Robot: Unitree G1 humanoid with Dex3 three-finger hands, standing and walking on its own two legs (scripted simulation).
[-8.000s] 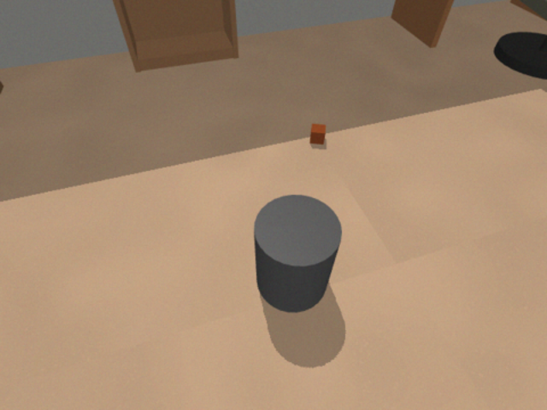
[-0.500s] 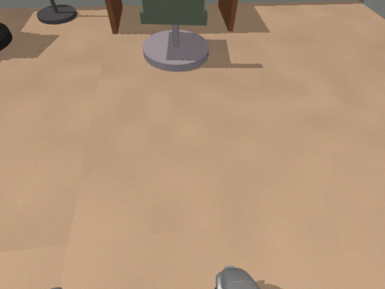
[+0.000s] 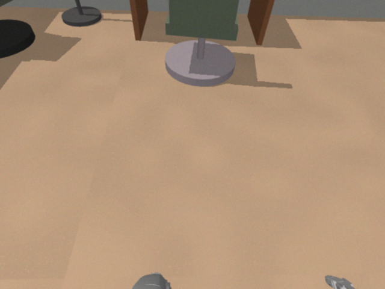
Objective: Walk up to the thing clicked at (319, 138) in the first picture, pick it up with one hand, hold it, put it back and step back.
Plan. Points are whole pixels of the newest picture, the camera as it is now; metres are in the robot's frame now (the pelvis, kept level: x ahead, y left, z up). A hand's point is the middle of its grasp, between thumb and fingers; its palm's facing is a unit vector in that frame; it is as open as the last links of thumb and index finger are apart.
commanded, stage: walk up
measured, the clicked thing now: out of the picture +0.18 +1.43 -0.71
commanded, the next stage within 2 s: stand in 1.46 s
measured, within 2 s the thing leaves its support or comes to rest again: neither
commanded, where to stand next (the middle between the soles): +0.31 +0.00 m, yaw -1 degrees
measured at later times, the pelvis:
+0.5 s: pelvis +0.16 +0.00 +0.00, yaw -2 degrees
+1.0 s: pelvis +0.24 +0.02 +0.00, yaw -3 degrees
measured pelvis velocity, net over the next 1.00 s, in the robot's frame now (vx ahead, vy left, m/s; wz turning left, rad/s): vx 0.24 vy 0.02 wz -0.05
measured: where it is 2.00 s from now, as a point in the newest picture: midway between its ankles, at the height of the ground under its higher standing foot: (188, 274)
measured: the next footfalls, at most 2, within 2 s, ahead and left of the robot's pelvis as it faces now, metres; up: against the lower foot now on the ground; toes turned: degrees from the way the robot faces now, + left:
right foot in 0.46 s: +0.27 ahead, -0.13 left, +0.00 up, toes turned -4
left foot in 0.78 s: +0.36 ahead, +0.14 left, +0.00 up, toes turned +1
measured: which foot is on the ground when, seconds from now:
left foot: down 0.00-0.48, up 0.50-0.76, down 0.78-1.00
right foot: down 0.00-0.00, up 0.02-0.44, down 0.46-1.00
